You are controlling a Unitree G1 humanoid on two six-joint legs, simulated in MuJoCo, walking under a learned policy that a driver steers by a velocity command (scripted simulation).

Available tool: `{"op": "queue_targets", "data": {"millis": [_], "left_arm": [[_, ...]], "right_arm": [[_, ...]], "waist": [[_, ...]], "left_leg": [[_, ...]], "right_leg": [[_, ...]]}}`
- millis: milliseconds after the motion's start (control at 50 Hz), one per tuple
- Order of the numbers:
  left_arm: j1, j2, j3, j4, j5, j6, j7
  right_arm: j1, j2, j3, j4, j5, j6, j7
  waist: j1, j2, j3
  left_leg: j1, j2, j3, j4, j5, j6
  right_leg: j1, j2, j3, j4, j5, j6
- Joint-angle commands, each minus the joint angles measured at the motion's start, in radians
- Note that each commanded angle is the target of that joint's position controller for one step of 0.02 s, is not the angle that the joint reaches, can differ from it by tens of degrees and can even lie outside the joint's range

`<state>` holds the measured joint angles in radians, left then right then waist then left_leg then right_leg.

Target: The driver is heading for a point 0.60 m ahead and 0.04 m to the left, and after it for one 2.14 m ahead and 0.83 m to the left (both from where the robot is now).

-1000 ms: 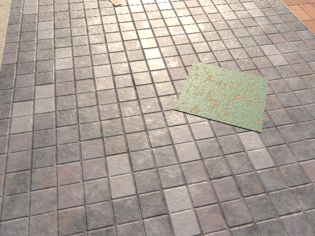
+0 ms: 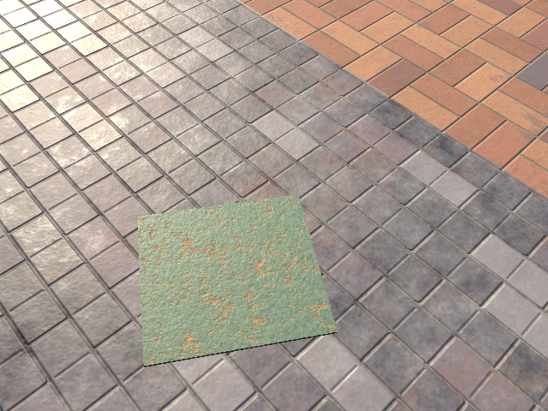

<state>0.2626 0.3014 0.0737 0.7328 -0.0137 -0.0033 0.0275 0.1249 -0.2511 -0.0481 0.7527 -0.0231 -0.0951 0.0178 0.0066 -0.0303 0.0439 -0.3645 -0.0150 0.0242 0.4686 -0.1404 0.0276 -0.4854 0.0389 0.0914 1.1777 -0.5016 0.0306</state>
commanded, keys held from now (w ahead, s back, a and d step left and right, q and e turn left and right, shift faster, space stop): no key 0.86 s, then w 0.10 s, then no key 0.04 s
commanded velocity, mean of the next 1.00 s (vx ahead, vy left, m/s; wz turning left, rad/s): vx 0.07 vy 0.00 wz -0.07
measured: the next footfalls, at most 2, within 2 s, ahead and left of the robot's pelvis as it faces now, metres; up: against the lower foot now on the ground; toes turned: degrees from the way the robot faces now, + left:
right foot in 0.22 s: +0.13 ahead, -0.14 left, +0.00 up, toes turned +0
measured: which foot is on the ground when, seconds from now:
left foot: down 0.00-1.00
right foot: up 0.00-0.20, down 0.22-1.00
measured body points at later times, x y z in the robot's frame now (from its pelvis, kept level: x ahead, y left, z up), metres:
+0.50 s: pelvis +0.08 -0.02 +0.00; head +0.09 -0.03 +0.45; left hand +0.25 +0.21 -0.10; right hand +0.17 -0.29 -0.13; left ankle +0.06 +0.11 -0.74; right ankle +0.09 -0.14 -0.74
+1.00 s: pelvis +0.10 -0.02 -0.01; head +0.09 -0.03 +0.44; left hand +0.20 +0.23 -0.13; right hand +0.13 -0.29 -0.15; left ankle +0.06 +0.11 -0.73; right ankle +0.09 -0.14 -0.74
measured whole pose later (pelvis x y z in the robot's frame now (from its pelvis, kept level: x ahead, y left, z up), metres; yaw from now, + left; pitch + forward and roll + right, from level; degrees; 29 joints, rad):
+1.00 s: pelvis +0.10 -0.02 -0.01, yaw -1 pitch -1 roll +0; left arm 0.22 0.22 0.06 0.89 -0.01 0.00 0.03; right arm 0.24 -0.24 -0.03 1.03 0.01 -0.01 -0.04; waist -0.02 0.01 0.00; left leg -0.20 0.03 0.02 0.60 -0.40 0.00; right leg -0.26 0.02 0.02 0.60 -0.33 -0.03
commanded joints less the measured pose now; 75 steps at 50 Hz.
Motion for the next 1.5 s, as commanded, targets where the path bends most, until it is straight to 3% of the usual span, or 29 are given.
{"op": "queue_targets", "data": {"millis": [20, 100, 160, 200, 220, 240, 260, 280, 300, 340, 420, 500, 860, 900, 920, 960, 1000, 1040, 1060, 1100, 1120, 1180, 1320, 1500], "left_arm": [[0.075, 0.023, 0.007, -0.06, 0.004, 0.008, 0.003], [0.019, 0.022, -0.003, -0.07, 0.013, 0.011, -0.002], [-0.03, 0.041, 0.003, -0.08, 0.015, 0.021, -0.006], [-0.038, 0.044, 0.006, -0.079, 0.026, 0.021, -0.007], [-0.048, 0.071, 0.01, -0.094, 0.035, 0.021, -0.003], [-0.055, 0.126, 0.017, -0.114, 0.04, 0.022, 0.006], [-0.102, 0.099, 0.006, -0.101, 0.039, 0.025, 0.005], [-0.146, 0.044, -0.003, -0.116, 0.031, 0.021, -0.006], [-0.149, 0.031, -0.006, -0.111, 0.035, 0.017, -0.012], [-0.128, 0.056, -0.001, -0.104, 0.033, 0.005, -0.016], [-0.105, 0.043, -0.003, -0.091, 0.026, -0.003, -0.01], [-0.115, 0.037, -0.002, -0.081, 0.024, -0.001, -0.011], [-0.105, 0.026, 0.003, 0.066, 0.02, -0.001, 0.001], [-0.076, 0.033, 0.008, 0.099, 0.013, 0.004, 0.005], [-0.065, 0.047, 0.014, 0.108, 0.008, 0.006, 0.007], [-0.052, 0.053, 0.016, 0.114, 0.001, -0.008, 0.008], [-0.057, 0.047, 0.013, 0.123, 0.003, -0.031, 0.005], [-0.081, 0.047, 0.009, 0.124, 0.011, -0.04, 0.001], [-0.099, 0.021, 0.001, 0.12, 0.01, -0.043, -0.002], [-0.076, 0.004, -0.002, 0.14, 0.01, -0.044, 0.0], [-0.061, -0.002, -0.005, 0.152, 0.01, -0.042, 0.002], [-0.036, 0.01, -0.007, 0.189, 0.006, -0.021, 0.007], [-0.055, 0.009, -0.012, 0.249, 0.004, 0.016, 0.013], [-0.087, 0.009, -0.015, 0.313, 0.007, 0.022, 0.022]], "right_arm": [[-0.013, -0.117, -0.023, -0.028, -0.004, 0.0, 0.001], [-0.021, -0.156, -0.033, -0.001, 0.019, 0.019, -0.008], [-0.009, -0.158, -0.028, 0.02, 0.027, 0.035, -0.007], [-0.001, -0.13, -0.014, 0.033, 0.034, 0.042, -0.005], [0.033, -0.098, -0.001, 0.045, 0.023, 0.04, -0.003], [0.076, -0.07, 0.01, 0.046, -0.005, 0.036, 0.001], [0.154, -0.03, 0.02, 0.058, 0.0, 0.039, -0.002], [0.099, -0.074, 0.016, 0.062, -0.004, 0.048, -0.008], [0.063, -0.103, 0.008, 0.06, -0.003, 0.054, -0.011], [0.069, -0.12, 0.003, 0.072, -0.001, 0.065, -0.019], [0.071, -0.106, 0.007, 0.092, 0.01, 0.062, -0.02], [0.064, -0.106, 0.005, 0.114, 0.014, 0.069, -0.024], [0.07, -0.103, 0.001, 0.226, 0.017, 0.092, -0.052], [0.101, -0.098, -0.001, 0.25, 0.024, 0.095, -0.054], [0.096, -0.104, -0.004, 0.248, 0.03, 0.095, -0.056], [0.09, -0.094, -0.002, 0.234, 0.037, 0.078, -0.059], [0.083, -0.06, 0.006, 0.228, 0.031, 0.051, -0.057], [0.121, -0.049, 0.009, 0.233, 0.018, 0.04, -0.052], [0.146, -0.065, 0.007, 0.248, 0.014, 0.04, -0.048], [0.175, -0.096, 0.0, 0.273, 0.023, 0.044, -0.042], [0.176, -0.092, 0.005, 0.276, 0.024, 0.046, -0.04], [0.171, -0.085, 0.011, 0.281, 0.026, 0.049, -0.036], [0.172, -0.065, 0.017, 0.299, 0.026, 0.07, -0.036], [0.163, -0.05, 0.015, 0.312, 0.021, 0.082, -0.044]], "waist": [[0.032, 0.159, -0.132], [0.017, 0.162, -0.201], [0.008, 0.149, -0.172], [0.022, 0.134, -0.137], [0.014, 0.092, -0.134], [-0.031, -0.028, -0.154], [-0.091, -0.163, -0.176], [-0.057, -0.122, -0.123], [-0.04, -0.1, -0.081], [-0.031, -0.064, -0.06], [-0.024, -0.018, -0.092], [-0.025, 0.006, -0.1], [-0.03, 0.02, -0.049], [-0.027, 0.017, -0.046], [-0.02, 0.021, -0.01], [-0.013, -0.005, 0.074], [-0.013, -0.059, 0.091], [-0.041, -0.102, 0.03], [-0.044, -0.041, 0.007], [-0.029, 0.101, -0.047], [-0.021, 0.12, -0.067], [-0.016, 0.069, -0.087], [-0.016, 0.047, -0.063], [-0.015, 0.037, -0.022]], "left_leg": [[0.128, 0.241, -0.17, -0.151, 0.629, 0.207], [0.14, 0.244, -0.115, -0.158, 0.597, 0.206], [0.127, 0.24, -0.125, -0.149, 0.341, 0.184], [0.078, 0.199, -0.123, -0.119, 0.106, 0.125], [0.036, 0.165, -0.111, -0.09, -0.015, 0.066], [-0.013, 0.087, -0.044, 0.008, -0.165, 0.009], [0.061, 0.053, -0.002, -0.011, -0.23, -0.026], [0.109, 0.053, -0.002, -0.022, -0.154, -0.046], [0.096, 0.053, 0.003, -0.024, -0.117, -0.048], [0.087, 0.06, -0.002, -0.02, -0.081, -0.042], [0.11, 0.072, -0.009, -0.011, -0.004, -0.039], [0.132, 0.075, -0.01, -0.002, 0.022, -0.043], [0.154, 0.073, -0.01, -0.037, -0.031, -0.045], [0.131, 0.046, 0.016, -0.03, -0.266, -0.029], [0.089, 0.042, 0.015, -0.017, -0.393, -0.01], [0.009, 0.047, -0.002, 0.012, -0.522, 0.019], [-0.012, 0.024, 0.024, 0.089, -0.343, 0.013], [0.046, 0.02, 0.018, 0.104, -0.186, 0.008], [0.11, 0.033, 0.002, 0.08, -0.087, 0.002], [0.162, 0.071, -0.058, 0.038, 0.113, 0.016], [0.165, 0.095, -0.092, 0.025, 0.185, 0.032], [0.182, 0.095, -0.074, 0.05, 0.348, 0.03], [0.199, 0.065, -0.035, 0.014, 0.317, -0.004], [0.198, 0.053, -0.026, -0.05, 0.172, -0.009]], "right_leg": [[0.009, -0.067, -0.012, -0.171, 0.069, 0.019], [0.152, -0.073, -0.045, -0.417, 0.256, 0.017], [0.225, -0.062, -0.062, -0.563, 0.313, -0.006], [0.328, -0.053, -0.069, -0.731, 0.408, -0.042], [0.398, -0.117, 0.006, -0.775, 0.513, -0.07], [0.455, -0.236, 0.122, -0.761, 0.69, -0.116], [0.349, -0.27, 0.149, -0.775, 0.528, -0.182], [0.269, -0.198, 0.113, -0.786, 0.359, -0.154], [0.249, -0.153, 0.077, -0.775, 0.314, -0.114], [0.253, -0.127, 0.051, -0.743, 0.391, -0.087], [0.303, -0.118, 0.034, -0.687, 0.556, -0.091], [0.314, -0.111, 0.027, -0.674, 0.604, -0.095], [0.299, -0.079, -0.013, -0.714, 0.495, -0.075], [0.288, -0.051, -0.033, -0.724, 0.187, -0.084], [0.249, -0.046, -0.028, -0.732, -0.026, -0.098], [0.174, -0.083, 0.037, -0.781, -0.238, -0.133], [0.185, -0.132, 0.114, -0.812, -0.111, -0.16], [0.197, -0.167, 0.148, -0.786, 0.135, -0.173], [0.183, -0.12, 0.077, -0.729, 0.262, -0.147], [0.22, -0.018, -0.08, -0.57, 0.479, -0.064], [0.245, -0.024, -0.08, -0.557, 0.528, -0.044], [0.304, -0.051, -0.052, -0.576, 0.617, -0.047], [0.355, -0.062, -0.047, -0.649, 0.64, -0.049], [0.351, -0.063, -0.054, -0.715, 0.549, -0.035]]}}
Keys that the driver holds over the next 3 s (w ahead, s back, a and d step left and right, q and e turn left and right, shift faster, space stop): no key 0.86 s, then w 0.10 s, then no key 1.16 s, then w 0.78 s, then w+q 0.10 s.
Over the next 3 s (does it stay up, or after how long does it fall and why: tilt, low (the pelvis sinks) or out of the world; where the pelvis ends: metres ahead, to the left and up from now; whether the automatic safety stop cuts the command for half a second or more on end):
stays up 0.42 0.00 0.00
